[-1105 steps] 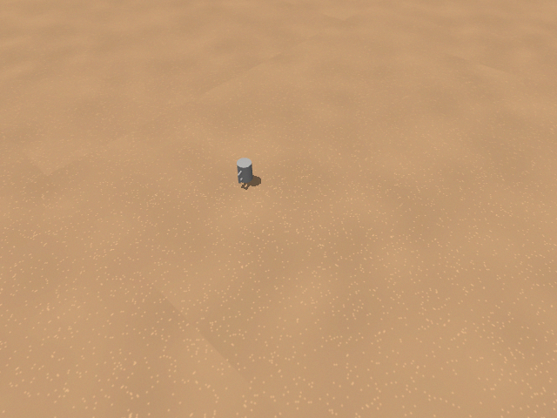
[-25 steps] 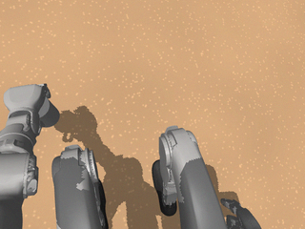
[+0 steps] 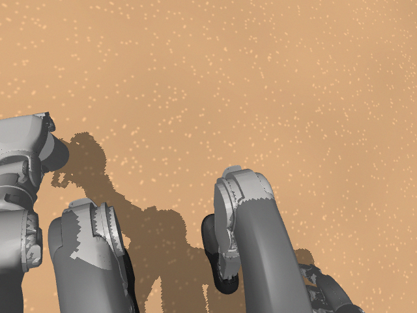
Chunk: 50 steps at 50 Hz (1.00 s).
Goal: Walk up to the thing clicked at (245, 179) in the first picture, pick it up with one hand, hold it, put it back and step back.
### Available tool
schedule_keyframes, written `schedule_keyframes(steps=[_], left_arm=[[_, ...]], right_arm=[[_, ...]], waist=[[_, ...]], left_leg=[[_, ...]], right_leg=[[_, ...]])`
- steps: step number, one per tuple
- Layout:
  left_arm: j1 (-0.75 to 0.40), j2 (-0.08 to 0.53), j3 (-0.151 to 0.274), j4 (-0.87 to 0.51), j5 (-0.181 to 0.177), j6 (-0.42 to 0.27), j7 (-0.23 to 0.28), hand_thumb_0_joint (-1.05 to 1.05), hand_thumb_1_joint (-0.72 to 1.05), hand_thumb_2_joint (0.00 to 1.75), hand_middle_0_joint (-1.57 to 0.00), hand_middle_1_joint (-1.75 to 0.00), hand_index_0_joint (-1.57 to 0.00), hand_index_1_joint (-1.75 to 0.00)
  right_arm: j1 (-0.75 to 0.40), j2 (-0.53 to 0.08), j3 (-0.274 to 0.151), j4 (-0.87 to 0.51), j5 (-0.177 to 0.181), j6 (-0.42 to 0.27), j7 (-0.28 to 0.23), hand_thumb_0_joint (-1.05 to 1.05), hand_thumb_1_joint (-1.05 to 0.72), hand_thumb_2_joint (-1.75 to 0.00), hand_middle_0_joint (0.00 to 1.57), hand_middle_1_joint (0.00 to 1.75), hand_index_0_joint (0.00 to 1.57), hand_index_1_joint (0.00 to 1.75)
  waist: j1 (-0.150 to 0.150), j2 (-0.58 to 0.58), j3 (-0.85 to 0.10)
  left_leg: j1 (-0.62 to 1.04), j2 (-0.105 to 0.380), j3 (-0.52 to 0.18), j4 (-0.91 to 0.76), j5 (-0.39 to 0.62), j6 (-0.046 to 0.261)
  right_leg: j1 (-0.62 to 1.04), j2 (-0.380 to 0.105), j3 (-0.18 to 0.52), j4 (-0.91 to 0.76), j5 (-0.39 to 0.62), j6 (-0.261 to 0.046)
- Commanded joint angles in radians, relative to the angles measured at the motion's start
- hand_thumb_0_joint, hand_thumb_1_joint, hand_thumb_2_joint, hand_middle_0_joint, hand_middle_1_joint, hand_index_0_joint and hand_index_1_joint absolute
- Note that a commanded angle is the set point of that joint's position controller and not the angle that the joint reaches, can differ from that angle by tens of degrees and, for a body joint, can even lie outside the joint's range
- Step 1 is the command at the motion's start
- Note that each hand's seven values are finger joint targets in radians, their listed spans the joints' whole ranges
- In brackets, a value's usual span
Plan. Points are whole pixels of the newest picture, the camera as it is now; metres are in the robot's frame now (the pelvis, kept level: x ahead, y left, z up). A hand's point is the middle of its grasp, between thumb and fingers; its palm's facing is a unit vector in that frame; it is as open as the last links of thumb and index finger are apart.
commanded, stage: rest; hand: left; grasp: from above
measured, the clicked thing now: (40, 157) +0.42 +0.26 -0.26
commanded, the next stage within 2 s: open in 0.24 s
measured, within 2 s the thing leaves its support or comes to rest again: rests again in 0.02 s
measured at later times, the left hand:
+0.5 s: hand (33, 150) +0.43 +0.26 -0.22, palm faces -0.48 -0.09 -0.87, open 10.1 cm
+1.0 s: hand (34, 144) +0.45 +0.26 -0.23, palm faces -0.45 -0.08 -0.89, open 13.4 cm
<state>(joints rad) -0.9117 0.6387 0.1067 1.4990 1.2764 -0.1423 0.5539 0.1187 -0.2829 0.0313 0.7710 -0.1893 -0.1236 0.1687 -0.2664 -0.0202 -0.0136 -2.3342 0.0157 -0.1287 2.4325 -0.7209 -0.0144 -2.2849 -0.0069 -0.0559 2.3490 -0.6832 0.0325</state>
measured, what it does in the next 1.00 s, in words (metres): stands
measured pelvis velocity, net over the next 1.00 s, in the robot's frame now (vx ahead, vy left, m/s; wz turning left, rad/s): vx -0.01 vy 0.01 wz -0.06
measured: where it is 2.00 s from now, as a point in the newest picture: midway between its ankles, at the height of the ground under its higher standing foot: (175, 283)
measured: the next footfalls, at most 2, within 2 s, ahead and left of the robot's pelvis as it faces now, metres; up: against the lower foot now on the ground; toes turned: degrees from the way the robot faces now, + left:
none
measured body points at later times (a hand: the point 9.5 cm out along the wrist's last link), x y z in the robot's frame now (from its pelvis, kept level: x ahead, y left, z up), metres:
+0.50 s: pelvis -0.01 +0.00 -0.02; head +0.24 +0.07 +0.35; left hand +0.46 +0.26 -0.17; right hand +0.02 -0.27 -0.11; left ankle +0.07 +0.13 -0.29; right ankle +0.10 -0.13 -0.29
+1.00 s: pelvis -0.01 +0.01 -0.02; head +0.25 +0.08 +0.35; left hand +0.47 +0.26 -0.18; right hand +0.01 -0.26 -0.10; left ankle +0.07 +0.13 -0.29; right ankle +0.10 -0.13 -0.29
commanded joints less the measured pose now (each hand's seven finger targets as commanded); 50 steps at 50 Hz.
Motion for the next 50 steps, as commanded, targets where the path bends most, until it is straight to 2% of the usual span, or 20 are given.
schedule_keyframes(steps=[1,5,7,11,14,16,17,19,21,24,26,28,31,34,38,40,42,45,48,50], left_arm=[[-0.375,0.269,0.030,-0.120,-0.029,0.000,0.066,0.00,0.59,0.94,-1.03,-0.68,-1.00,-0.71],[-0.359,0.282,0.027,-0.079,-0.029,-0.008,0.047,0.00,0.59,0.93,-1.04,-0.67,-1.01,-0.70],[-0.308,0.302,0.056,-0.077,-0.032,-0.012,0.051,0.00,0.60,0.94,-1.04,-0.69,-1.01,-0.72],[-0.365,0.279,0.012,-0.012,-0.008,-0.036,0.042,0.00,0.56,0.86,-0.99,-0.66,-0.97,-0.68],[-0.357,0.321,0.048,-0.024,-0.011,-0.055,0.052,0.00,0.51,0.85,-0.96,-0.63,-0.94,-0.66],[-0.389,0.296,0.020,0.022,0.007,-0.065,0.055,0.00,0.53,0.81,-0.95,-0.64,-0.94,-0.65],[-0.391,0.295,0.017,0.028,0.022,-0.072,0.059,0.00,0.51,0.80,-0.94,-0.63,-0.93,-0.64],[-0.383,0.301,0.008,0.066,0.023,-0.078,0.065,0.00,0.35,0.81,-0.78,-0.66,-0.77,-0.67],[-0.391,0.337,0.036,0.040,0.025,-0.084,0.080,0.00,0.19,0.79,-0.65,-0.68,-0.64,-0.69],[-0.402,0.313,0.014,0.076,0.043,-0.085,0.096,0.00,0.02,0.75,-0.53,-0.67,-0.52,-0.67],[-0.445,0.335,0.019,0.047,0.054,-0.092,0.106,0.00,-0.07,0.73,-0.46,-0.67,-0.46,-0.67],[-0.398,0.366,0.050,0.062,0.050,-0.087,0.124,0.00,-0.12,0.77,-0.42,-0.69,-0.41,-0.70],[-0.418,0.327,0.025,0.091,0.046,-0.078,0.143,0.00,-0.18,0.86,-0.39,-0.74,-0.37,-0.77],[-0.448,0.343,0.026,0.090,0.044,-0.064,0.147,0.00,-0.25,0.85,-0.33,-0.76,-0.31,-0.78],[-0.413,0.357,0.043,0.082,0.031,-0.041,0.145,0.00,-0.31,0.92,-0.28,-0.82,-0.26,-0.84],[-0.451,0.326,0.017,0.100,0.028,-0.037,0.135,0.00,-0.32,0.96,-0.27,-0.86,-0.24,-0.88],[-0.399,0.345,0.035,0.101,0.018,-0.032,0.129,0.00,-0.36,0.95,-0.23,-0.88,-0.21,-0.90],[-0.414,0.323,0.014,0.088,0.014,-0.031,0.114,0.00,-0.42,0.96,-0.18,-0.91,-0.16,-0.92],[-0.416,0.360,0.038,0.033,0.011,-0.036,0.110,0.00,-0.47,0.99,-0.15,-0.91,-0.12,-0.94],[-0.380,0.329,0.025,0.064,0.003,-0.031,0.103,0.00,-0.49,1.02,-0.12,-0.95,-0.10,-0.97]], right_arm=[[0.245,-0.254,-0.060,0.016,-0.005,-0.010,-0.002,0.00,-0.90,-0.90,0.20,0.30,0.20,0.30],[0.240,-0.256,-0.043,0.017,-0.008,-0.016,0.013,0.00,-0.90,-0.90,0.20,0.30,0.20,0.30],[0.245,-0.269,-0.042,0.006,-0.007,-0.014,0.015,0.00,-0.90,-0.90,0.20,0.30,0.20,0.30],[0.252,-0.266,-0.027,0.018,-0.011,-0.018,0.029,0.00,-0.90,-0.90,0.20,0.30,0.20,0.30],[0.255,-0.283,-0.025,0.014,-0.011,-0.021,0.030,0.00,-0.89,-0.90,0.20,0.30,0.20,0.30],[0.252,-0.285,-0.016,0.014,-0.023,-0.034,0.040,0.00,-0.89,-0.90,0.20,0.30,0.20,0.30],[0.254,-0.287,-0.016,0.015,-0.025,-0.037,0.043,0.00,-0.89,-0.90,0.20,0.30,0.20,0.30],[0.237,-0.285,-0.008,0.012,-0.023,-0.043,0.048,0.00,-0.88,-0.89,0.20,0.30,0.20,0.30],[0.245,-0.290,-0.011,0.018,-0.025,-0.048,0.049,0.00,-0.88,-0.89,0.20,0.30,0.20,0.30],[0.238,-0.295,-0.009,0.018,-0.034,-0.062,0.059,0.00,-0.88,-0.89,0.20,0.30,0.20,0.30],[0.249,-0.300,-0.005,0.018,-0.037,-0.071,0.066,0.00,-0.88,-0.89,0.20,0.30,0.20,0.30],[0.243,-0.306,-0.007,0.016,-0.035,-0.073,0.065,0.00,-0.88,-0.89,0.20,0.30,0.20,0.30],[0.234,-0.299,-0.004,0.021,-0.040,-0.082,0.075,0.00,-0.88,-0.90,0.20,0.30,0.20,0.30],[0.240,-0.304,-0.002,0.022,-0.045,-0.092,0.081,0.00,-0.88,-0.90,0.20,0.30,0.20,0.30],[0.243,-0.311,-0.001,0.024,-0.040,-0.096,0.091,0.00,-0.88,-0.90,0.20,0.30,0.20,0.30],[0.243,-0.310,0.004,0.028,-0.050,-0.107,0.101,0.00,-0.88,-0.90,0.20,0.30,0.20,0.30],[0.237,-0.312,0.000,0.028,-0.040,-0.103,0.102,0.00,-0.88,-0.90,0.20,0.30,0.20,0.30],[0.236,-0.313,0.002,0.029,-0.043,-0.113,0.111,0.00,-0.88,-0.90,0.20,0.30,0.20,0.30],[0.254,-0.316,0.001,0.029,-0.040,-0.108,0.115,0.00,-0.88,-0.90,0.20,0.30,0.20,0.30],[0.244,-0.309,0.003,0.033,-0.040,-0.110,0.120,0.00,-0.88,-0.90,0.20,0.30,0.20,0.30]], waist=[[-0.030,0.329,-0.734],[-0.026,0.329,-0.728],[-0.014,0.320,-0.738],[-0.058,0.270,-0.654],[-0.043,0.274,-0.664],[-0.077,0.285,-0.604],[-0.075,0.291,-0.605],[-0.073,0.274,-0.593],[-0.061,0.281,-0.601],[-0.082,0.308,-0.566],[-0.099,0.299,-0.567],[-0.068,0.298,-0.585],[-0.091,0.302,-0.576],[-0.100,0.307,-0.569],[-0.080,0.346,-0.595],[-0.110,0.341,-0.572],[-0.078,0.348,-0.580],[-0.088,0.382,-0.572],[-0.087,0.370,-0.609],[-0.082,0.363,-0.601]], left_leg=[[0.530,-0.014,0.098,-0.219,0.250,0.034],[0.507,-0.012,0.092,-0.204,0.257,0.035],[0.507,-0.016,0.090,-0.212,0.268,0.034],[0.435,-0.015,0.083,-0.184,0.219,0.044],[0.442,-0.016,0.070,-0.192,0.216,0.042],[0.440,-0.018,0.068,-0.183,0.187,0.038],[0.450,-0.019,0.066,-0.187,0.189,0.037],[0.418,-0.017,0.068,-0.170,0.164,0.043],[0.414,-0.019,0.071,-0.175,0.157,0.043],[0.420,-0.018,0.067,-0.178,0.137,0.038],[0.421,-0.017,0.063,-0.175,0.132,0.040],[0.419,-0.017,0.064,-0.182,0.138,0.040],[0.412,-0.014,0.064,-0.174,0.124,0.039],[0.405,-0.013,0.065,-0.166,0.115,0.041],[0.442,-0.011,0.062,-0.181,0.156,0.035],[0.442,-0.009,0.054,-0.174,0.137,0.035],[0.438,-0.009,0.049,-0.195,0.138,0.034],[0.475,-0.010,0.039,-0.206,0.145,0.025],[0.470,-0.011,0.054,-0.181,0.194,0.032],[0.463,-0.011,0.056,-0.182,0.195,0.032]], right_leg=[[0.383,0.032,-0.098,-0.214,0.293,-0.056],[0.403,0.040,-0.105,-0.199,0.300,-0.056],[0.424,0.037,-0.107,-0.206,0.307,-0.054],[0.394,0.048,-0.117,-0.205,0.274,-0.052],[0.391,0.048,-0.129,-0.200,0.257,-0.053],[0.343,0.047,-0.142,-0.187,0.229,-0.056],[0.341,0.051,-0.145,-0.187,0.231,-0.057],[0.349,0.056,-0.138,-0.196,0.214,-0.054],[0.354,0.053,-0.138,-0.201,0.205,-0.054],[0.315,0.053,-0.149,-0.192,0.186,-0.056],[0.321,0.054,-0.152,-0.194,0.184,-0.053],[0.332,0.055,-0.150,-0.200,0.183,-0.053],[0.319,0.059,-0.147,-0.198,0.177,-0.054],[0.315,0.057,-0.145,-0.206,0.172,-0.051],[0.334,0.057,-0.149,-0.197,0.209,-0.052],[0.303,0.055,-0.157,-0.184,0.203,-0.053],[0.315,0.059,-0.157,-0.193,0.196,-0.057],[0.285,0.050,-0.161,-0.166,0.206,-0.058],[0.344,0.056,-0.157,-0.182,0.255,-0.054],[0.338,0.058,-0.155,-0.182,0.252,-0.056]])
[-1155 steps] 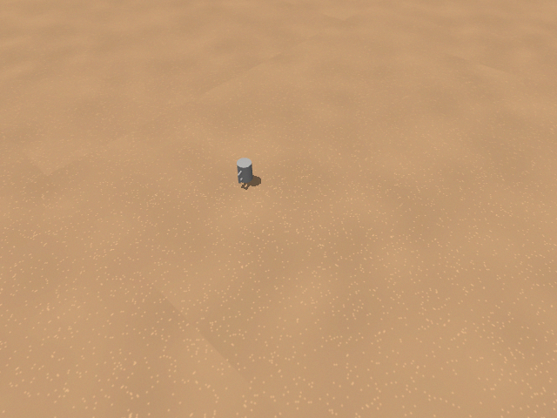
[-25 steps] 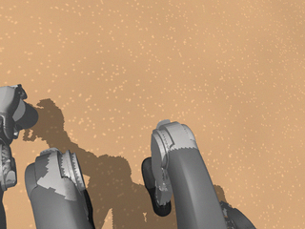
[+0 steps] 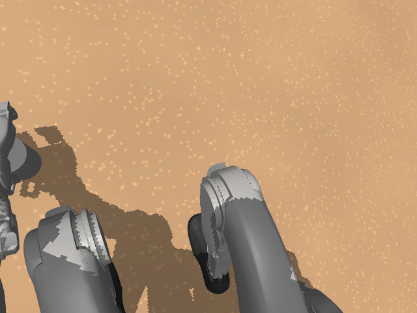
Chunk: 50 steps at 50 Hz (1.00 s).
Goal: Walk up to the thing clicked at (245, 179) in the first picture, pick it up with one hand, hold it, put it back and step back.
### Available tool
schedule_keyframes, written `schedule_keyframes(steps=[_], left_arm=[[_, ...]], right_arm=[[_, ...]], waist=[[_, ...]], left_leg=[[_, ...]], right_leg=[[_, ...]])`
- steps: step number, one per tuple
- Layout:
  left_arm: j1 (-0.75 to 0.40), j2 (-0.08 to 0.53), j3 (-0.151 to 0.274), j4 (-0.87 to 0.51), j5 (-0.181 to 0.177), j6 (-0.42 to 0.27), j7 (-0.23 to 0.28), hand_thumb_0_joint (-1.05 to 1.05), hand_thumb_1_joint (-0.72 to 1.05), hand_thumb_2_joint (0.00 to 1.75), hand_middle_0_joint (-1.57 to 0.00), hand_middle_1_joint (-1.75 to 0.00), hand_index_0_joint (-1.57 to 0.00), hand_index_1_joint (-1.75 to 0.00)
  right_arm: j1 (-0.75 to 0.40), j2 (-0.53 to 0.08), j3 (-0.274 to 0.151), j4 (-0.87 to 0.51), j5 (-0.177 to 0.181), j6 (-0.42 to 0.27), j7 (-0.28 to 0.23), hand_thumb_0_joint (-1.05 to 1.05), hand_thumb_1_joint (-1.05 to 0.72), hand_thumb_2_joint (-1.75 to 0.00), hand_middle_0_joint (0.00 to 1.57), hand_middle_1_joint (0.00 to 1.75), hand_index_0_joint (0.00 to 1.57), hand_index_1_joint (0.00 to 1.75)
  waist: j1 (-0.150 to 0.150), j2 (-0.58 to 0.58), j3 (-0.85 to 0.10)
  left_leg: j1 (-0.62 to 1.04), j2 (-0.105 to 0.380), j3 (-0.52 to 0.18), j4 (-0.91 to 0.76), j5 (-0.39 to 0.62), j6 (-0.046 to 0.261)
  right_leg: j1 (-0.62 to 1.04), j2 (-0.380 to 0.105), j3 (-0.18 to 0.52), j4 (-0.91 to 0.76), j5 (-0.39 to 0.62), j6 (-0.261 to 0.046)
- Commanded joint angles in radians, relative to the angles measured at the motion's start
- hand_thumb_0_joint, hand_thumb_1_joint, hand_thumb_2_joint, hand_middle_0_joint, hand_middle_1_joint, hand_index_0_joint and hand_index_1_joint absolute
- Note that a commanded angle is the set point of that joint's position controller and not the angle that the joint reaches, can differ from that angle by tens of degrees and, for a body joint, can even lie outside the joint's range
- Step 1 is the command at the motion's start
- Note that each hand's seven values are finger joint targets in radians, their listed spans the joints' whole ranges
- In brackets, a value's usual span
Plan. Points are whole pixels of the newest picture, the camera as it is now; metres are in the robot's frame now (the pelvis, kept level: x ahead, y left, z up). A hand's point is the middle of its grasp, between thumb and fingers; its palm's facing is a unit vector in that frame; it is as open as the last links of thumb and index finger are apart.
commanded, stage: open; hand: left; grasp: from above
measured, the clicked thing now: (11, 167) +0.42 +0.28 -0.25
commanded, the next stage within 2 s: withdraw in 0.34 s
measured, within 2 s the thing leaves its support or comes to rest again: neither
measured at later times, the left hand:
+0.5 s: hand out of the picture +0.43 +0.28 -0.20, palm faces -0.44 -0.12 -0.89, open 13.8 cm
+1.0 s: hand out of the picture +0.42 +0.32 -0.03, palm faces -0.45 -0.07 -0.89, open 14.1 cm
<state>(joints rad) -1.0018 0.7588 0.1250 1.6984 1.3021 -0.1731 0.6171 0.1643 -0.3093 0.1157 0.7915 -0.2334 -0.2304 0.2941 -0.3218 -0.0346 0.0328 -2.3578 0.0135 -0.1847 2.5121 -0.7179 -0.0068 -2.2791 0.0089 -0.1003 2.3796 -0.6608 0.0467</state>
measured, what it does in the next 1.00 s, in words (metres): rises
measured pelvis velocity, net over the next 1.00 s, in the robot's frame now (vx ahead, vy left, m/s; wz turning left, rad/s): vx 0.00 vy -0.01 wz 0.09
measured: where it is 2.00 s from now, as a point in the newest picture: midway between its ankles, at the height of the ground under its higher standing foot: (165, 290)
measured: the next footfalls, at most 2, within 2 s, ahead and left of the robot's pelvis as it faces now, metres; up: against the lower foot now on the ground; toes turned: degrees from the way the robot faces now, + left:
none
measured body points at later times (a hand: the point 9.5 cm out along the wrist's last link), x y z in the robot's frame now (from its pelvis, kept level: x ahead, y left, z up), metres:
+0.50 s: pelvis +0.00 +0.00 +0.00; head +0.25 +0.08 +0.37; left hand +0.45 +0.29 -0.15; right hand +0.04 -0.27 -0.08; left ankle +0.06 +0.13 -0.27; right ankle +0.11 -0.13 -0.27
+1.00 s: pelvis +0.00 -0.01 +0.09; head +0.20 +0.04 +0.49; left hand +0.44 +0.32 +0.02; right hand +0.12 -0.27 -0.04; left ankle +0.06 +0.13 -0.27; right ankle +0.11 -0.13 -0.27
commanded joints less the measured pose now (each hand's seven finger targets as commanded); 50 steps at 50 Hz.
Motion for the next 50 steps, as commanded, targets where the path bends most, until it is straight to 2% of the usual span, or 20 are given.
schedule_keyframes(steps=[1,3,4,6,10,13,15,16,23,25,27,30,32,34,37,40,44,46,47,50], left_arm=[[-0.311,0.227,0.014,-0.162,-0.019,-0.007,0.036,0.00,-0.49,1.02,-0.13,-0.95,-0.10,-0.97],[-0.270,0.198,-0.002,-0.127,-0.023,-0.002,0.029,0.00,-0.52,1.04,-0.10,-0.99,-0.08,-1.01],[-0.301,0.216,0.015,-0.189,-0.029,-0.009,0.028,0.00,-0.52,1.05,-0.09,-1.00,-0.07,-1.02],[-0.259,0.244,0.050,-0.193,-0.031,-0.008,0.035,0.00,-0.52,1.06,-0.08,-1.01,-0.07,-1.03],[-0.279,0.188,0.003,-0.151,-0.027,-0.011,0.025,0.00,-0.51,1.07,-0.08,-1.05,-0.07,-1.06],[-0.293,0.223,0.022,-0.192,-0.040,-0.020,0.021,0.00,-0.53,1.09,-0.08,-1.03,-0.05,-1.05],[-0.234,0.183,0.004,-0.140,-0.038,-0.016,0.015,0.00,-0.51,1.07,-0.07,-1.05,-0.06,-1.06],[-0.276,0.216,0.018,-0.177,-0.031,-0.023,0.018,0.00,-0.50,1.07,-0.07,-1.05,-0.06,-1.06],[-0.259,0.215,0.027,-0.149,-0.025,-0.029,0.015,0.00,-0.53,1.00,-0.06,-1.06,-0.08,-1.04],[-0.274,0.174,-0.019,-0.100,-0.021,-0.028,0.009,0.00,-0.55,1.00,-0.06,-1.06,-0.08,-1.04],[-0.315,0.262,0.042,-0.225,-0.014,-0.031,0.020,0.00,-0.54,1.00,-0.06,-1.05,-0.08,-1.03],[-0.226,0.219,0.028,-0.283,-0.044,-0.015,0.019,0.00,-0.56,1.02,-0.07,-1.05,-0.08,-1.04],[-0.190,0.255,0.070,-0.463,-0.068,0.004,0.019,0.00,-0.56,1.01,-0.07,-1.04,-0.08,-1.03],[-0.156,0.218,0.041,-0.570,-0.099,0.037,0.000,0.00,-0.58,1.03,-0.09,-1.03,-0.08,-1.04],[-0.164,0.213,0.037,-0.692,-0.119,0.095,-0.044,0.00,-0.57,1.02,-0.10,-1.01,-0.09,-1.03],[-0.173,0.129,-0.035,-0.712,-0.140,0.144,-0.131,0.00,-0.58,1.04,-0.10,-1.02,-0.08,-1.04],[-0.075,0.040,-0.095,-0.630,-0.218,0.175,-0.283,0.00,-0.60,1.06,-0.09,-1.04,-0.06,-1.07],[0.023,-0.063,-0.163,-0.566,-0.249,0.174,-0.368,0.00,-0.60,1.06,-0.09,-1.04,-0.06,-1.07],[0.000,-0.078,-0.193,-0.620,-0.261,0.162,-0.407,0.00,-0.59,1.06,-0.08,-1.05,-0.06,-1.07],[-0.028,-0.039,-0.190,-0.674,-0.267,0.128,-0.475,0.00,-0.59,1.06,-0.09,-1.04,-0.07,-1.07]], right_arm=[[0.208,-0.287,-0.085,0.012,0.003,-0.007,-0.002,0.00,-0.88,-0.90,0.20,0.30,0.20,0.30],[0.208,-0.281,-0.080,0.016,0.008,-0.005,0.002,0.00,-0.89,-0.90,0.20,0.30,0.20,0.30],[0.221,-0.285,-0.086,0.017,0.002,-0.006,0.004,0.00,-0.88,-0.90,0.20,0.30,0.20,0.30],[0.214,-0.290,-0.092,0.006,0.010,0.000,0.001,0.00,-0.88,-0.90,0.20,0.30,0.20,0.30],[0.216,-0.280,-0.085,0.010,0.007,0.006,0.006,0.00,-0.89,-0.90,0.20,0.30,0.20,0.30],[0.214,-0.286,-0.093,0.013,0.014,0.009,-0.002,0.00,-0.89,-0.90,0.20,0.30,0.20,0.30],[0.207,-0.277,-0.090,0.014,0.017,0.013,-0.003,0.00,-0.88,-0.90,0.20,0.30,0.20,0.30],[0.209,-0.283,-0.092,0.006,0.011,0.009,-0.004,0.00,-0.88,-0.90,0.20,0.30,0.20,0.30],[0.196,-0.284,-0.094,-0.005,0.017,0.024,-0.016,0.00,-0.90,-0.90,0.20,0.30,0.20,0.30],[0.197,-0.276,-0.087,0.005,0.014,0.021,-0.014,0.00,-0.91,-0.90,0.20,0.30,0.20,0.30],[0.207,-0.289,-0.099,-0.005,0.011,0.017,-0.018,0.00,-0.90,-0.90,0.20,0.30,0.20,0.30],[0.182,-0.267,-0.116,-0.003,0.026,0.026,-0.018,0.00,-0.91,-0.90,0.20,0.30,0.20,0.30],[0.171,-0.272,-0.142,-0.030,0.047,0.041,-0.026,0.00,-0.91,-0.90,0.20,0.30,0.20,0.30],[0.154,-0.264,-0.178,-0.041,0.072,0.061,-0.033,0.00,-0.91,-0.91,0.20,0.30,0.20,0.30],[0.176,-0.262,-0.219,-0.054,0.110,0.103,-0.055,0.00,-0.92,-0.91,0.20,0.30,0.20,0.30],[0.212,-0.236,-0.223,-0.053,0.130,0.142,-0.079,0.00,-0.92,-0.91,0.20,0.30,0.20,0.30],[0.221,-0.212,-0.213,-0.078,0.151,0.177,-0.113,0.00,-0.92,-0.91,0.20,0.30,0.20,0.30],[0.214,-0.204,-0.209,-0.097,0.162,0.188,-0.131,0.00,-0.92,-0.91,0.20,0.30,0.20,0.30],[0.201,-0.199,-0.213,-0.108,0.169,0.193,-0.142,0.00,-0.91,-0.91,0.20,0.30,0.20,0.30],[0.183,-0.204,-0.208,-0.136,0.182,0.207,-0.176,0.00,-0.92,-0.91,0.20,0.30,0.20,0.30]], waist=[[-0.034,0.387,-0.643],[-0.025,0.392,-0.641],[-0.033,0.390,-0.670],[-0.005,0.394,-0.695],[-0.035,0.370,-0.651],[-0.020,0.367,-0.653],[-0.003,0.358,-0.656],[-0.021,0.341,-0.659],[-0.007,0.348,-0.668],[-0.032,0.323,-0.613],[-0.007,0.381,-0.688],[0.036,0.417,-0.768],[0.091,0.489,-0.886],[0.118,0.530,-0.937],[0.118,0.489,-0.964],[0.097,0.366,-0.924],[0.100,0.199,-0.780],[0.095,0.130,-0.692],[0.093,0.121,-0.678],[0.118,0.087,-0.655]], left_leg=[[0.491,-0.009,0.115,-0.256,0.200,0.024],[0.500,-0.009,0.114,-0.259,0.212,0.022],[0.512,-0.009,0.113,-0.258,0.234,0.022],[0.524,-0.009,0.110,-0.270,0.253,0.020],[0.477,-0.012,0.119,-0.261,0.201,0.027],[0.474,-0.010,0.109,-0.275,0.169,0.029],[0.473,-0.012,0.116,-0.279,0.181,0.028],[0.463,-0.012,0.117,-0.261,0.182,0.030],[0.476,-0.012,0.111,-0.277,0.208,0.028],[0.443,-0.014,0.113,-0.264,0.147,0.031],[0.509,-0.015,0.119,-0.267,0.201,0.027],[0.541,-0.011,0.132,-0.287,0.195,0.024],[0.615,-0.014,0.142,-0.338,0.237,0.014],[0.665,-0.010,0.155,-0.370,0.246,0.008],[0.699,-0.005,0.161,-0.424,0.234,0.014],[0.664,-0.008,0.164,-0.454,0.224,0.032],[0.594,-0.017,0.139,-0.525,0.142,0.047],[0.575,-0.017,0.130,-0.560,0.111,0.047],[0.566,-0.019,0.135,-0.577,0.107,0.048],[0.574,-0.024,0.150,-0.586,0.153,0.044]], right_leg=[[0.333,0.039,-0.111,-0.210,0.240,-0.069],[0.341,0.041,-0.110,-0.207,0.246,-0.072],[0.355,0.041,-0.113,-0.206,0.268,-0.068],[0.369,0.039,-0.114,-0.208,0.278,-0.072],[0.354,0.040,-0.109,-0.219,0.238,-0.071],[0.338,0.039,-0.110,-0.228,0.202,-0.074],[0.356,0.043,-0.104,-0.232,0.208,-0.074],[0.350,0.042,-0.107,-0.228,0.215,-0.071],[0.357,0.044,-0.109,-0.224,0.234,-0.074],[0.318,0.041,-0.107,-0.225,0.183,-0.073],[0.349,0.037,-0.106,-0.222,0.227,-0.072],[0.384,0.040,-0.085,-0.239,0.225,-0.077],[0.416,0.029,-0.077,-0.244,0.254,-0.085],[0.389,0.026,-0.060,-0.242,0.266,-0.095],[0.405,0.022,-0.034,-0.302,0.266,-0.095],[0.465,0.027,-0.016,-0.388,0.264,-0.084],[0.511,0.023,-0.011,-0.475,0.166,-0.077],[0.520,0.021,-0.011,-0.504,0.133,-0.077],[0.548,0.026,-0.007,-0.524,0.126,-0.079],[0.601,0.022,0.008,-0.563,0.153,-0.084]])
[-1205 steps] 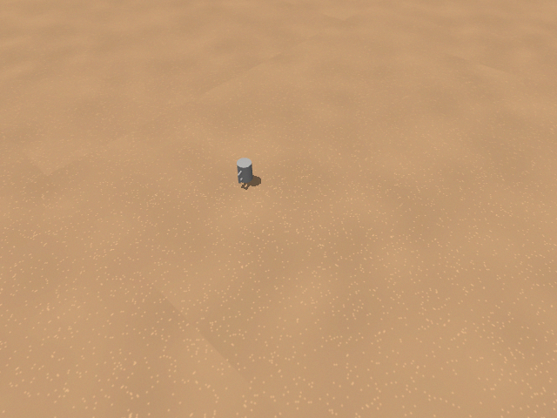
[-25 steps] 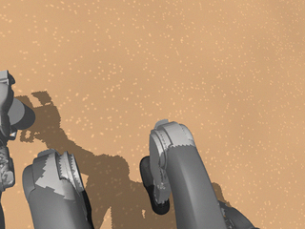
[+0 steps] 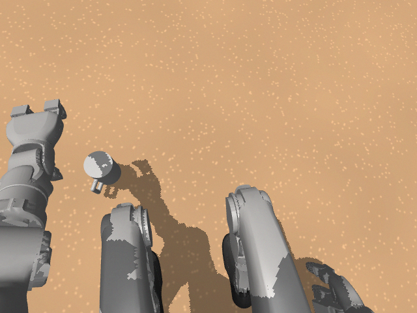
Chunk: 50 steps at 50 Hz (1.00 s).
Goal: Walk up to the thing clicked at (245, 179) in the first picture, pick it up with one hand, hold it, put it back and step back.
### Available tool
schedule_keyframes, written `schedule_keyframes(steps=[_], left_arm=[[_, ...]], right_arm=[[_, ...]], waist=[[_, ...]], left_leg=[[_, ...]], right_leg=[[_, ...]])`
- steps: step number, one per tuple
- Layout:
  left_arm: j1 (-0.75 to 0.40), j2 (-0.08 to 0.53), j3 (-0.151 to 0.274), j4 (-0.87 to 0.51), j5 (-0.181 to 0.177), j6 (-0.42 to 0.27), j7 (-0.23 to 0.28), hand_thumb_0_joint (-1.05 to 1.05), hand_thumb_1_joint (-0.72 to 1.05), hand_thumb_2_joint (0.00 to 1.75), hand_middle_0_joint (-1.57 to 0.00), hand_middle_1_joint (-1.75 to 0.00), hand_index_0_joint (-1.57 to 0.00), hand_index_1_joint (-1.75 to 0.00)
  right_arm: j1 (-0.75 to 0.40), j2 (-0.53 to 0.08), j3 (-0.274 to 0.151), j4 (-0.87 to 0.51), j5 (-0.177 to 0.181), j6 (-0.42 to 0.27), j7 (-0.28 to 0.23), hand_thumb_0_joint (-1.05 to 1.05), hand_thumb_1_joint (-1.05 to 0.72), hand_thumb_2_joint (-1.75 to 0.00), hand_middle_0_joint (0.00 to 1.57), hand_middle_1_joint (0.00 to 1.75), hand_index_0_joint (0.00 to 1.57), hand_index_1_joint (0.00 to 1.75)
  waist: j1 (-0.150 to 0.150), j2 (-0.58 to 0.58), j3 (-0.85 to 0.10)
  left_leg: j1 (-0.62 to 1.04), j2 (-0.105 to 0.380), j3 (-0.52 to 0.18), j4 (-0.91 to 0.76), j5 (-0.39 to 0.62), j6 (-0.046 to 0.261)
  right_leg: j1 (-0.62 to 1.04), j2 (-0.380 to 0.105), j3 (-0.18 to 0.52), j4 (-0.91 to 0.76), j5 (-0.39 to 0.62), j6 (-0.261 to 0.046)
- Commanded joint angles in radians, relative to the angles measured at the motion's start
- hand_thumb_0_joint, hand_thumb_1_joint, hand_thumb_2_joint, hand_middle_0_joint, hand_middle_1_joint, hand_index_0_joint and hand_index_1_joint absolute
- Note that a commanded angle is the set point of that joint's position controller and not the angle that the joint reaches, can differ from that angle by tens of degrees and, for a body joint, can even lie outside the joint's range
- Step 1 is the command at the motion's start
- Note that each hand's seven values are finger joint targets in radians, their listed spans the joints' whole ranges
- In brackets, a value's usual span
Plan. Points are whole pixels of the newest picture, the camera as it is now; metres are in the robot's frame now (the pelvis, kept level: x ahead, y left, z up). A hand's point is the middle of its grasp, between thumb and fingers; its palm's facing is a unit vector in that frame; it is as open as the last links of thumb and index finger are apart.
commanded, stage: withdraw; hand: left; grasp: from above
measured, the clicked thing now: (101, 174) +0.44 +0.24 -0.35
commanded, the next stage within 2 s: home in 0.52 s
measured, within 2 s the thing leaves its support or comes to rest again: neither
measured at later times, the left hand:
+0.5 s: hand (82, 157) +0.46 +0.25 -0.22, palm faces -0.42 -0.01 -0.91, open 14.1 cm
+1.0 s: hand (64, 157) +0.42 +0.24 -0.08, palm faces -0.39 -0.30 -0.87, open 11.0 cm
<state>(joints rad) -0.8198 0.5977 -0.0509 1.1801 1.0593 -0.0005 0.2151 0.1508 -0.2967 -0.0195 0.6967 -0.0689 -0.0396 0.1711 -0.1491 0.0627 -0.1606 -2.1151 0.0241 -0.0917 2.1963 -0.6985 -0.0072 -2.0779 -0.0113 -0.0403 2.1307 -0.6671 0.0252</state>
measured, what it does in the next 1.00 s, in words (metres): stands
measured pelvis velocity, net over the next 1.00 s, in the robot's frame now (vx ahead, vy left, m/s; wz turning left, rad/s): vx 0.01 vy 0.00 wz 0.01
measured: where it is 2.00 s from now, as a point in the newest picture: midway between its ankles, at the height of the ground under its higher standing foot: (197, 293)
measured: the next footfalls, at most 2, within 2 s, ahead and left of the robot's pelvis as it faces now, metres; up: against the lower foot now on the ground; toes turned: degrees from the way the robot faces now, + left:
none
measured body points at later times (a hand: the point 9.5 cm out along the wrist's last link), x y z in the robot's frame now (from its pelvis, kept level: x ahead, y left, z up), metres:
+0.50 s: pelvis -0.02 +0.00 -0.05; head +0.21 +0.07 +0.33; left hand +0.48 +0.25 -0.17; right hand +0.02 -0.28 -0.15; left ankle +0.08 +0.13 -0.36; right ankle +0.10 -0.13 -0.36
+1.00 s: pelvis +0.01 +0.00 +0.05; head +0.20 +0.03 +0.45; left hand +0.43 +0.25 -0.03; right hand +0.09 -0.28 -0.07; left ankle +0.08 +0.13 -0.36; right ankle +0.10 -0.13 -0.36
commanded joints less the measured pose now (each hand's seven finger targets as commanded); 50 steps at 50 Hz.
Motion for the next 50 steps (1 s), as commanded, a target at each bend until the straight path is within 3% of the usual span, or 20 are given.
schedule_keyframes(steps=[1,4,7,12,16,19,23,27,30,31,33,34,35,37,39,41,45,47,48,50], left_arm=[[-0.239,0.112,-0.018,-0.169,-0.023,-0.064,-0.080,0.00,-0.58,1.06,-0.10,-1.03,-0.07,-1.06],[-0.248,0.139,-0.009,-0.115,0.019,-0.127,-0.071,0.00,-0.55,1.03,-0.12,-1.01,-0.10,-1.04],[-0.316,0.204,0.038,-0.111,0.080,-0.188,0.003,0.00,-0.55,1.03,-0.13,-1.00,-0.10,-1.03],[-0.449,0.177,0.022,0.052,0.197,-0.211,0.159,0.00,-0.59,1.06,-0.08,-1.03,-0.06,-1.05],[-0.544,0.195,0.027,0.221,0.235,-0.189,0.252,0.00,-0.58,1.04,-0.08,-1.04,-0.07,-1.05],[-0.635,0.300,0.085,0.249,0.248,-0.175,0.302,0.00,-0.58,1.03,-0.08,-1.04,-0.07,-1.05],[-0.675,0.360,0.135,0.217,0.238,-0.150,0.332,0.00,-0.55,1.01,-0.07,-1.04,-0.08,-1.03],[-0.658,0.360,0.154,0.146,0.193,-0.125,0.307,0.00,-0.48,0.94,-0.13,-0.99,-0.15,-0.97],[-0.566,0.358,0.153,0.036,0.148,-0.106,0.258,0.00,-0.38,0.95,-0.22,-0.89,-0.21,-0.87],[-0.505,0.357,0.152,0.025,0.133,-0.097,0.238,0.00,-0.45,0.91,-0.15,-0.95,-0.17,-0.93],[-0.366,0.298,0.138,0.068,0.109,-0.070,0.190,0.00,-0.43,0.90,-0.16,-0.94,-0.18,-0.92],[-0.420,0.266,0.118,0.001,0.082,-0.069,0.163,0.00,-0.35,0.93,-0.22,-0.86,-0.20,-0.84],[-0.425,0.265,0.116,-0.047,0.071,-0.068,0.136,0.00,-0.43,0.90,-0.15,-0.94,-0.18,-0.92],[-0.327,0.191,0.082,-0.033,0.034,-0.057,0.088,0.00,-0.27,0.94,-0.22,-0.78,-0.20,-0.76],[-0.286,0.251,0.119,-0.146,0.011,-0.063,0.057,0.00,-0.11,0.92,-0.22,-0.62,-0.20,-0.63],[-0.193,0.164,0.080,-0.199,-0.034,-0.057,0.022,0.00,0.05,0.89,-0.21,-0.52,-0.20,-0.54],[-0.016,0.181,0.143,-0.472,-0.140,-0.032,-0.009,0.00,0.37,0.89,-0.20,-0.40,-0.20,-0.41],[0.066,0.108,0.129,-0.538,-0.194,-0.010,-0.019,0.00,0.53,0.91,-0.21,-0.40,-0.20,-0.40],[0.069,0.120,0.152,-0.582,-0.215,0.000,-0.019,0.00,0.61,0.90,-0.20,-0.37,-0.20,-0.38],[0.087,0.059,0.120,-0.659,-0.273,0.019,-0.033,0.00,0.77,0.87,-0.20,-0.30,-0.19,-0.30]], right_arm=[[0.191,-0.212,-0.068,-0.042,0.016,0.016,-0.061,0.00,-0.92,-0.91,0.20,0.30,0.20,0.30],[0.187,-0.200,-0.046,-0.036,0.015,0.018,-0.080,0.00,-0.92,-0.91,0.20,0.30,0.20,0.30],[0.169,-0.181,-0.033,-0.026,0.004,0.022,-0.086,0.00,-0.92,-0.91,0.20,0.30,0.20,0.30],[0.153,-0.192,-0.027,-0.001,-0.024,0.012,-0.085,0.00,-0.91,-0.91,0.20,0.30,0.20,0.30],[0.171,-0.210,-0.016,0.025,-0.051,-0.020,-0.079,0.00,-0.91,-0.91,0.20,0.30,0.20,0.30],[0.181,-0.232,-0.005,0.029,-0.067,-0.042,-0.073,0.00,-0.91,-0.90,0.20,0.30,0.20,0.30],[0.187,-0.241,-0.005,0.039,-0.087,-0.065,-0.064,0.00,-0.91,-0.90,0.20,0.30,0.20,0.30],[0.210,-0.239,-0.013,0.040,-0.092,-0.075,-0.045,0.00,-0.91,-0.90,0.20,0.30,0.20,0.30],[0.250,-0.247,-0.033,0.028,-0.070,-0.061,-0.043,0.00,-0.89,-0.89,0.20,0.30,0.20,0.30],[0.259,-0.243,-0.036,0.031,-0.063,-0.055,-0.039,0.00,-0.91,-0.90,0.20,0.30,0.20,0.30],[0.304,-0.240,-0.042,0.034,-0.049,-0.039,-0.037,0.00,-0.91,-0.90,0.20,0.30,0.20,0.30],[0.311,-0.237,-0.049,0.035,-0.042,-0.030,-0.037,0.00,-0.89,-0.89,0.20,0.30,0.20,0.30],[0.325,-0.231,-0.052,0.039,-0.035,-0.021,-0.036,0.00,-0.90,-0.90,0.20,0.30,0.20,0.30],[0.328,-0.219,-0.053,0.024,-0.020,-0.004,-0.039,0.00,-0.89,-0.90,0.20,0.30,0.20,0.30],[0.318,-0.222,-0.055,-0.013,-0.007,0.012,-0.043,0.00,-0.89,-0.90,0.20,0.30,0.20,0.30],[0.311,-0.206,-0.057,-0.030,0.006,0.027,-0.046,0.00,-0.89,-0.90,0.20,0.30,0.20,0.30],[0.248,-0.196,-0.077,-0.111,0.031,0.048,-0.063,0.00,-0.90,-0.90,0.20,0.30,0.20,0.30],[0.209,-0.175,-0.076,-0.125,0.042,0.053,-0.074,0.00,-0.90,-0.90,0.20,0.30,0.20,0.30],[0.194,-0.170,-0.079,-0.127,0.049,0.055,-0.083,0.00,-0.90,-0.90,0.20,0.30,0.20,0.30],[0.159,-0.147,-0.088,-0.137,0.056,0.053,-0.099,0.00,-0.90,-0.90,0.20,0.30,0.20,0.30]], waist=[[-0.059,-0.023,-0.458],[-0.052,-0.053,-0.422],[-0.033,0.034,-0.491],[-0.081,0.130,-0.481],[-0.123,0.156,-0.483],[-0.120,0.207,-0.550],[-0.137,0.301,-0.615],[-0.137,0.369,-0.689],[-0.108,0.357,-0.817],[-0.081,0.348,-0.831],[-0.080,0.261,-0.774],[-0.093,0.241,-0.767],[-0.084,0.239,-0.769],[-0.085,0.162,-0.705],[-0.058,0.112,-0.712],[-0.036,0.081,-0.717],[0.042,0.113,-0.764],[0.037,0.076,-0.687],[0.048,0.083,-0.690],[0.046,0.109,-0.664]], left_leg=[[0.327,-0.036,0.060,-0.261,0.148,0.043],[0.295,-0.040,0.077,-0.235,0.157,0.047],[0.325,-0.043,0.086,-0.231,0.160,0.045],[0.368,-0.045,0.075,-0.234,0.085,0.032],[0.369,-0.046,0.059,-0.212,0.049,0.027],[0.364,-0.049,0.058,-0.183,0.036,0.028],[0.419,-0.044,0.055,-0.151,0.048,0.022],[0.464,-0.040,0.046,-0.156,0.054,0.018],[0.504,-0.036,0.066,-0.152,0.155,0.020],[0.496,-0.037,0.078,-0.153,0.192,0.022],[0.473,-0.041,0.075,-0.171,0.231,0.026],[0.476,-0.036,0.068,-0.180,0.240,0.028],[0.491,-0.035,0.062,-0.193,0.260,0.028],[0.448,-0.034,0.063,-0.195,0.281,0.038],[0.428,-0.034,0.067,-0.211,0.307,0.045],[0.447,-0.035,0.068,-0.246,0.316,0.044],[0.563,-0.039,0.065,-0.358,0.285,0.034],[0.569,-0.035,0.053,-0.412,0.237,0.034],[0.605,-0.033,0.044,-0.442,0.225,0.032],[0.674,-0.024,0.037,-0.496,0.204,0.029]], right_leg=[[0.401,0.043,-0.052,-0.317,0.169,-0.065],[0.398,0.042,-0.039,-0.319,0.175,-0.061],[0.385,0.038,-0.029,-0.282,0.183,-0.056],[0.218,0.038,-0.057,-0.236,0.104,-0.071],[0.128,0.032,-0.079,-0.187,0.079,-0.070],[0.129,0.023,-0.081,-0.150,0.071,-0.066],[0.103,0.016,-0.092,-0.098,0.089,-0.062],[0.098,0.013,-0.103,-0.068,0.110,-0.068],[0.213,0.019,-0.093,-0.104,0.188,-0.072],[0.260,0.023,-0.089,-0.115,0.220,-0.071],[0.298,0.021,-0.088,-0.144,0.249,-0.063],[0.293,0.022,-0.087,-0.153,0.259,-0.061],[0.312,0.026,-0.087,-0.163,0.273,-0.063],[0.349,0.029,-0.080,-0.197,0.300,-0.055],[0.440,0.029,-0.066,-0.228,0.337,-0.049],[0.481,0.027,-0.059,-0.261,0.344,-0.051],[0.554,0.018,-0.042,-0.347,0.298,-0.056],[0.560,0.017,-0.041,-0.392,0.265,-0.051],[0.570,0.017,-0.039,-0.409,0.253,-0.053],[0.585,0.017,-0.032,-0.455,0.234,-0.053]])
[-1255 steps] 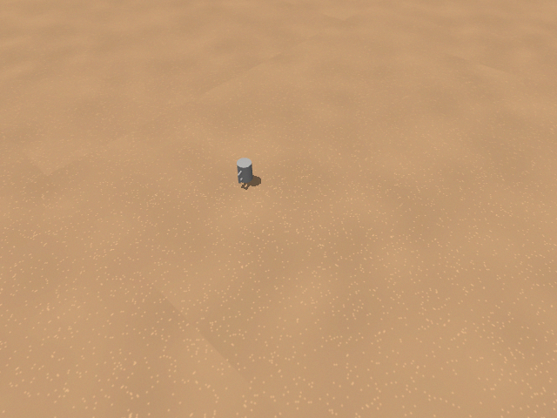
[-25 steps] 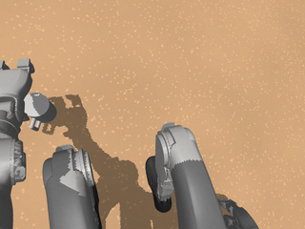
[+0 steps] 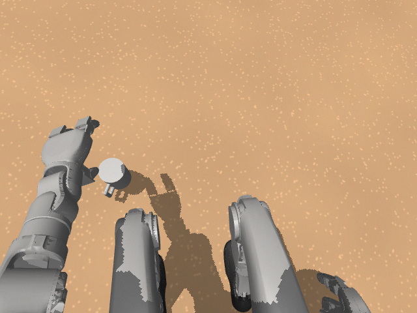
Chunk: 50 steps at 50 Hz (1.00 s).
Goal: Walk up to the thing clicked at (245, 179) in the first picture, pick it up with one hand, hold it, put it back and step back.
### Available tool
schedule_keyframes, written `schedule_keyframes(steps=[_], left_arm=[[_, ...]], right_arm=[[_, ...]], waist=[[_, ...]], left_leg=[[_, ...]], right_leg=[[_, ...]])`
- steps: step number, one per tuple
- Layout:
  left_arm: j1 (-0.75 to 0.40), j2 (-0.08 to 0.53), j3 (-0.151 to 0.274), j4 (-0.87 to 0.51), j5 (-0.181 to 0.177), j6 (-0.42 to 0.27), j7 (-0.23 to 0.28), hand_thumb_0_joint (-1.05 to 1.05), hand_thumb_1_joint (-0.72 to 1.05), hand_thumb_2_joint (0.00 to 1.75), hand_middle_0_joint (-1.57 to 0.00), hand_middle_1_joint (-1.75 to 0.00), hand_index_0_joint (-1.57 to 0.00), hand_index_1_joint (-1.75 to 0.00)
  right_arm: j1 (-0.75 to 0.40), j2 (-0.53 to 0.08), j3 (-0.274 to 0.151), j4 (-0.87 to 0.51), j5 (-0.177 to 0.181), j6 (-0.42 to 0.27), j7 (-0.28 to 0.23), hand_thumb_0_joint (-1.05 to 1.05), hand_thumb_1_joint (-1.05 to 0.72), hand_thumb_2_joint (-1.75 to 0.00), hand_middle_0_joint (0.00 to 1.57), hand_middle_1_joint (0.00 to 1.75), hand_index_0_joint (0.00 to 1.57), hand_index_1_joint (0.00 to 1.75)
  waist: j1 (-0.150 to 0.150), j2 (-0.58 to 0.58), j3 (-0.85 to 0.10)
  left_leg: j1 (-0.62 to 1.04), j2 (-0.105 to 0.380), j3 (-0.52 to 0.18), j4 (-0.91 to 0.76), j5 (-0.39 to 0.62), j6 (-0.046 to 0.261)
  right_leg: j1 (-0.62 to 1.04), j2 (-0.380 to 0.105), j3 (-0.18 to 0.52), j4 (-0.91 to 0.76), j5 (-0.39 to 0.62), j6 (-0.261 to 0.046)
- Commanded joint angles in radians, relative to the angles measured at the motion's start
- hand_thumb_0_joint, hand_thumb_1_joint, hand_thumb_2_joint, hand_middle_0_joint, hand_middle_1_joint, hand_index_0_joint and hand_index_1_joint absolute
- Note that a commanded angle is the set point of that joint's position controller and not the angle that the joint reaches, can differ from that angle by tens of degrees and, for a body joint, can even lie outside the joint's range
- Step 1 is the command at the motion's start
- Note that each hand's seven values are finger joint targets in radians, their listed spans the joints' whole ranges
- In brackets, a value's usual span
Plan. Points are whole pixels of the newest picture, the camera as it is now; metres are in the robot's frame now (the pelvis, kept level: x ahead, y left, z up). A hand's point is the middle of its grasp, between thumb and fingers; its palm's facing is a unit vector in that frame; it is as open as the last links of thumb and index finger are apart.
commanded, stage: home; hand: left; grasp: from above
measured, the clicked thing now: (113, 179) +0.44 +0.24 -0.39
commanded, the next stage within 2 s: none
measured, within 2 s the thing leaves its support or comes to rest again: neither
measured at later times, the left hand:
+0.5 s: hand (41, 247) +0.25 +0.20 +0.08, palm faces -0.09 -0.89 -0.46, open 7.4 cm
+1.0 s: hand out of the picture +0.21 +0.19 +0.23, palm faces +0.15 -0.97 -0.20, open 7.4 cm
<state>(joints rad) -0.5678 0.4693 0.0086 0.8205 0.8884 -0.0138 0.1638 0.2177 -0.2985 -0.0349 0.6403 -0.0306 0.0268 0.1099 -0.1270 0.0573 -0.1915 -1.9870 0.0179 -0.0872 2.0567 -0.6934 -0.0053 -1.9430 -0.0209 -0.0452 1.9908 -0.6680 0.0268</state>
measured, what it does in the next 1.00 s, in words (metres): rises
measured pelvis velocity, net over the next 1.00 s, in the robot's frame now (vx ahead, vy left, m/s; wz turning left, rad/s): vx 0.07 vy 0.00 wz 0.09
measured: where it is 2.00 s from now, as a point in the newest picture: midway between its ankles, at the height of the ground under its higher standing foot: (198, 295)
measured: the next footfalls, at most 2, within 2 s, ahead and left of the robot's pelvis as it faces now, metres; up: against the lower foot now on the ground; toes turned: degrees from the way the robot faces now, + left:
none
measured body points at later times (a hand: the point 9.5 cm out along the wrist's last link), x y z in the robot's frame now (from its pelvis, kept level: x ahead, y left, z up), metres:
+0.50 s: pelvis +0.02 +0.00 +0.18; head +0.10 +0.02 +0.62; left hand +0.25 +0.24 +0.11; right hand +0.23 -0.22 +0.09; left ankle +0.07 +0.12 -0.41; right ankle +0.09 -0.13 -0.41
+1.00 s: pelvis +0.07 +0.00 +0.27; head +0.08 +0.01 +0.72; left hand +0.20 +0.25 +0.24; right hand +0.25 -0.23 +0.22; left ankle +0.07 +0.12 -0.41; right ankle +0.09 -0.13 -0.41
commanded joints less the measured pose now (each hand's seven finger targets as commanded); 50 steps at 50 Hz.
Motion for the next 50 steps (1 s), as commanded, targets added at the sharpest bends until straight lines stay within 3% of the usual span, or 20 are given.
schedule_keyframes(steps=[1,2,3,5,8,11,13,18,19,20,24,32,38,44,50], left_arm=[[-0.176,0.167,0.048,-0.378,-0.129,0.039,0.014,0.00,0.85,0.88,-0.20,-0.30,-0.20,-0.30],[-0.113,0.151,0.044,-0.337,-0.152,0.056,0.011,0.00,0.89,0.90,-0.20,-0.30,-0.20,-0.30],[-0.037,0.091,0.007,-0.319,-0.185,0.066,0.002,0.00,0.90,0.90,-0.20,-0.30,-0.20,-0.30],[-0.018,0.098,0.018,-0.420,-0.241,0.079,-0.002,0.00,0.90,0.90,-0.20,-0.30,-0.20,-0.30],[0.070,0.038,-0.032,-0.499,-0.332,0.109,-0.021,0.00,0.90,0.90,-0.20,-0.30,-0.20,-0.30],[0.227,0.008,-0.029,-0.504,-0.416,0.137,-0.028,0.00,0.90,0.90,-0.20,-0.30,-0.20,-0.30],[0.261,0.017,-0.008,-0.578,-0.469,0.154,-0.028,0.00,0.90,0.90,-0.20,-0.30,-0.20,-0.30],[0.412,-0.022,0.000,-0.696,-0.596,0.203,-0.026,0.00,0.90,0.90,-0.20,-0.30,-0.20,-0.30],[0.438,-0.012,0.019,-0.722,-0.618,0.213,-0.024,0.00,0.90,0.90,-0.20,-0.30,-0.20,-0.30],[0.439,-0.025,0.010,-0.764,-0.642,0.217,-0.025,0.00,0.90,0.90,-0.20,-0.30,-0.20,-0.30],[0.595,-0.061,0.022,-0.829,-0.744,0.254,-0.031,0.00,0.90,0.90,-0.20,-0.30,-0.20,-0.30],[0.847,-0.129,0.049,-0.991,-0.885,0.366,-0.056,0.00,0.90,0.90,-0.20,-0.30,-0.20,-0.30],[0.993,-0.151,0.081,-1.103,-0.951,0.428,-0.076,0.00,0.90,0.90,-0.20,-0.30,-0.20,-0.30],[1.055,-0.154,0.086,-1.138,-0.953,0.439,-0.112,0.00,0.90,0.90,-0.20,-0.30,-0.20,-0.30],[1.025,-0.148,0.081,-1.124,-0.943,0.425,-0.138,0.00,0.90,0.90,-0.20,-0.30,-0.20,-0.30]], right_arm=[[0.076,-0.143,-0.078,-0.085,0.020,-0.018,-0.047,0.00,-0.90,-0.90,0.20,0.30,0.20,0.30],[0.057,-0.141,-0.078,-0.084,0.023,-0.022,-0.057,0.00,-0.90,-0.90,0.20,0.30,0.20,0.30],[0.041,-0.131,-0.074,-0.085,0.025,-0.028,-0.063,0.00,-0.90,-0.90,0.20,0.30,0.20,0.30],[0.017,-0.132,-0.078,-0.090,0.032,-0.041,-0.080,0.00,-0.90,-0.90,0.20,0.30,0.20,0.30],[-0.031,-0.126,-0.067,-0.107,0.043,-0.067,-0.105,0.00,-0.90,-0.90,0.20,0.30,0.20,0.30],[-0.067,-0.115,-0.051,-0.116,0.055,-0.094,-0.132,0.00,-0.90,-0.90,0.20,0.30,0.20,0.30],[-0.088,-0.104,-0.041,-0.139,0.061,-0.108,-0.145,0.00,-0.90,-0.90,0.20,0.30,0.20,0.30],[-0.111,-0.083,-0.016,-0.169,0.073,-0.139,-0.177,0.00,-0.90,-0.90,0.20,0.30,0.20,0.30],[-0.112,-0.079,-0.012,-0.176,0.074,-0.144,-0.183,0.00,-0.90,-0.90,0.20,0.30,0.20,0.30],[-0.108,-0.072,-0.008,-0.177,0.072,-0.152,-0.189,0.00,-0.90,-0.90,0.20,0.30,0.20,0.30],[-0.081,-0.052,0.005,-0.198,0.068,-0.173,-0.213,0.00,-0.90,-0.90,0.20,0.30,0.20,0.30],[-0.021,-0.031,0.030,-0.247,0.066,-0.206,-0.264,0.00,-0.90,-0.90,0.20,0.30,0.20,0.30],[0.008,-0.023,0.038,-0.284,0.065,-0.242,-0.298,0.00,-0.90,-0.90,0.20,0.30,0.20,0.30],[0.019,-0.027,0.027,-0.292,0.053,-0.279,-0.312,0.00,-0.90,-0.90,0.20,0.30,0.20,0.30],[0.014,-0.036,0.018,-0.283,0.042,-0.307,-0.310,0.00,-0.90,-0.90,0.20,0.30,0.20,0.30]], waist=[[0.021,0.125,-0.648],[0.021,0.098,-0.598],[0.013,0.077,-0.528],[0.028,0.084,-0.546],[0.024,0.084,-0.494],[0.029,0.029,-0.398],[0.032,0.035,-0.388],[0.033,0.039,-0.333],[0.046,0.045,-0.337],[0.033,0.069,-0.339],[0.048,0.064,-0.294],[0.065,0.016,-0.182],[0.076,-0.016,-0.102],[0.075,-0.027,-0.046],[0.069,-0.031,-0.010]], left_leg=[[0.580,-0.018,0.031,-0.378,0.193,0.027],[0.585,-0.014,0.030,-0.404,0.156,0.027],[0.567,-0.014,0.035,-0.427,0.130,0.028],[0.636,-0.011,0.034,-0.479,0.110,0.026],[0.702,-0.008,0.015,-0.564,0.064,0.021],[0.746,-0.007,-0.002,-0.640,0.026,0.021],[0.792,-0.010,-0.003,-0.690,0.015,0.023],[0.927,-0.010,-0.002,-0.805,0.059,0.021],[0.968,-0.009,0.001,-0.826,0.075,0.019],[0.995,-0.008,0.000,-0.845,0.100,0.018],[1.097,-0.005,-0.006,-0.935,0.155,0.014],[1.246,-0.007,0.006,-1.099,0.276,0.012],[1.324,-0.016,0.031,-1.177,0.357,0.016],[1.360,-0.023,0.047,-1.211,0.390,0.023],[1.373,-0.025,0.056,-1.220,0.379,0.024]], right_leg=[[0.465,0.024,-0.025,-0.342,0.233,-0.054],[0.473,0.029,-0.025,-0.369,0.200,-0.053],[0.478,0.029,-0.023,-0.391,0.177,-0.050],[0.530,0.030,-0.016,-0.444,0.157,-0.051],[0.566,0.028,-0.014,-0.506,0.123,-0.050],[0.618,0.028,-0.011,-0.577,0.094,-0.048],[0.680,0.029,0.000,-0.630,0.083,-0.048],[0.792,0.026,0.008,-0.733,0.115,-0.044],[0.825,0.026,0.011,-0.757,0.125,-0.045],[0.843,0.025,0.011,-0.771,0.147,-0.044],[0.942,0.027,0.007,-0.855,0.191,-0.043],[1.192,0.036,-0.003,-1.049,0.291,-0.034],[1.306,0.042,-0.016,-1.163,0.351,-0.030],[1.336,0.042,-0.028,-1.212,0.368,-0.028],[1.330,0.039,-0.030,-1.222,0.356,-0.024]])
